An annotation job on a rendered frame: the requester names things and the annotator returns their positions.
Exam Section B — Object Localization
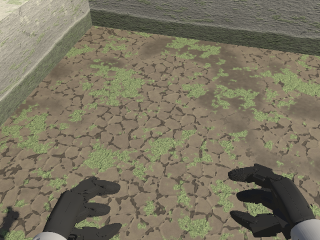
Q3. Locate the left robot hand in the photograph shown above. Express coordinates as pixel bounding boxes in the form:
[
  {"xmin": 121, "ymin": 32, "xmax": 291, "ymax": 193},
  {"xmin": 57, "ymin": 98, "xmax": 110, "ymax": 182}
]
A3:
[{"xmin": 42, "ymin": 176, "xmax": 122, "ymax": 240}]

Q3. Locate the robot right forearm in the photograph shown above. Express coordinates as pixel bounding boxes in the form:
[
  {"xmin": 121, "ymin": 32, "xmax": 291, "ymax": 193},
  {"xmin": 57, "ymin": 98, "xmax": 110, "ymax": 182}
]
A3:
[{"xmin": 290, "ymin": 219, "xmax": 320, "ymax": 240}]

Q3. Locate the right robot hand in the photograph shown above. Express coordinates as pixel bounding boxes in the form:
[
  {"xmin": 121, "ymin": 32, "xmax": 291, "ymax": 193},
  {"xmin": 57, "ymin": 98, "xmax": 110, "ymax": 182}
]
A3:
[{"xmin": 228, "ymin": 163, "xmax": 316, "ymax": 240}]

